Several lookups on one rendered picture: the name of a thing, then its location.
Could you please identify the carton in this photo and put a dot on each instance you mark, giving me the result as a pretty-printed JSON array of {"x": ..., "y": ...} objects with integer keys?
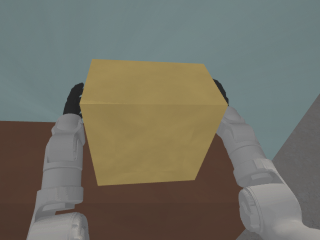
[{"x": 148, "y": 121}]

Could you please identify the left robot forearm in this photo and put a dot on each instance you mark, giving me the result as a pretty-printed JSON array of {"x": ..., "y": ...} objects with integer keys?
[{"x": 62, "y": 169}]

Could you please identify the pedestal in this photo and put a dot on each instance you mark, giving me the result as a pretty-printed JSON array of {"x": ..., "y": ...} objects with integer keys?
[{"x": 206, "y": 208}]

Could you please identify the right robot forearm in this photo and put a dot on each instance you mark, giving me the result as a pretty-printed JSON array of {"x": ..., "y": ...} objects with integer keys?
[{"x": 251, "y": 166}]

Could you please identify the robot right hand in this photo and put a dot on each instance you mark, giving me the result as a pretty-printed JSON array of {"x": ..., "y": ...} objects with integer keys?
[{"x": 221, "y": 90}]

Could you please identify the right robot upper arm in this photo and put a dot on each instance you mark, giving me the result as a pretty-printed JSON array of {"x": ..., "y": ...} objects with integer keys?
[{"x": 271, "y": 211}]

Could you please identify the robot left hand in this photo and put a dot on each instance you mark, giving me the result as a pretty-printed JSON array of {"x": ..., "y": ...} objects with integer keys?
[{"x": 72, "y": 105}]

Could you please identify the left robot upper arm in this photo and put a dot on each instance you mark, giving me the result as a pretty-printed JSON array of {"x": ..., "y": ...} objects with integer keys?
[{"x": 67, "y": 226}]

